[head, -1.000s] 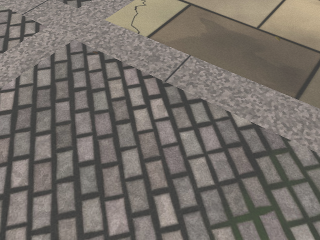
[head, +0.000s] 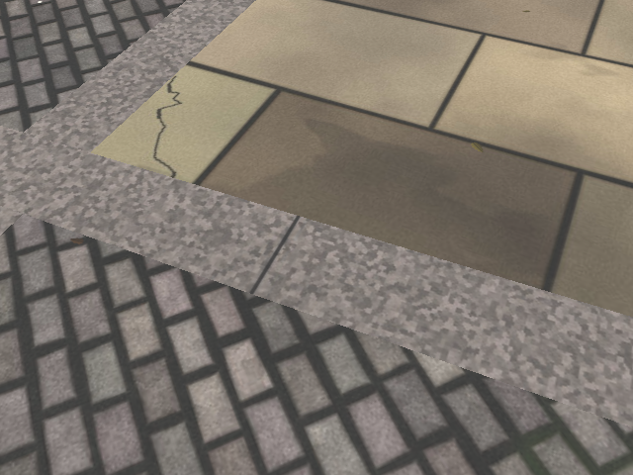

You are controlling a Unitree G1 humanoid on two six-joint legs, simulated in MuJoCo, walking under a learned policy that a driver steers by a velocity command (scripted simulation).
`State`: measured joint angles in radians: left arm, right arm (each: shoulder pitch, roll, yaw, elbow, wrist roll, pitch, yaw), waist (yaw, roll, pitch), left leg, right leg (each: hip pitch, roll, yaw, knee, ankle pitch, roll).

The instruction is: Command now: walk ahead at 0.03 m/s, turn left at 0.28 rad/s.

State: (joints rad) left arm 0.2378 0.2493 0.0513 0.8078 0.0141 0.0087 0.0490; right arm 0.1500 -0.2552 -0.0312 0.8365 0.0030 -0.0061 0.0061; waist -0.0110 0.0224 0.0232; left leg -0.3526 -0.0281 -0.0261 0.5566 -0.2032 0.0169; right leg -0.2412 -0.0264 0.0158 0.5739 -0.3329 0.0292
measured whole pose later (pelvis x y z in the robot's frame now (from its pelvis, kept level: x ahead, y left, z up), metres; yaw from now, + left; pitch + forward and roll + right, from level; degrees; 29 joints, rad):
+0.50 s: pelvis +0.04 +0.01 +0.01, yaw +16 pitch +3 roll -1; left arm 0.11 0.28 0.07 0.72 -0.01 -0.01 0.05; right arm 0.17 -0.30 -0.08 0.72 0.02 0.04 -0.03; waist -0.03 0.00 0.03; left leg -0.33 -0.11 -0.18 0.46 -0.16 0.05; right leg -0.43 0.03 0.12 0.76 -0.37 0.09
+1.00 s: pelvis +0.06 +0.00 +0.01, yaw +24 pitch +1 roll +0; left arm 0.25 0.26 0.04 0.78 -0.01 -0.02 0.02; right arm 0.26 -0.26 -0.04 0.78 0.01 -0.01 -0.01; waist 0.01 -0.02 -0.01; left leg -0.16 -0.03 -0.02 0.46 -0.32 0.03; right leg -0.31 -0.01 0.03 0.65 -0.39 -0.02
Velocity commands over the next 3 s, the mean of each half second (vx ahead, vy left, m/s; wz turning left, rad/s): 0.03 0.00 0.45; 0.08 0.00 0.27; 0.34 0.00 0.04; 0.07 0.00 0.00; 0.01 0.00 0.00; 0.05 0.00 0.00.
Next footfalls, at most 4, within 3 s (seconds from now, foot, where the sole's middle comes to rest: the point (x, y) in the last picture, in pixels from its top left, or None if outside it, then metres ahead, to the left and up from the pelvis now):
0.60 right None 0.14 -0.11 -0.77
0.94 left None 0.00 0.10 -0.77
1.36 right None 0.40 -0.02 -0.77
1.76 left None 0.34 0.22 -0.77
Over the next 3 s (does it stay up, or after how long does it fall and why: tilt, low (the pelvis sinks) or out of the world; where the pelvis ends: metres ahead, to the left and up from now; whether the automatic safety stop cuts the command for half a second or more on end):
stays up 0.36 0.07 0.01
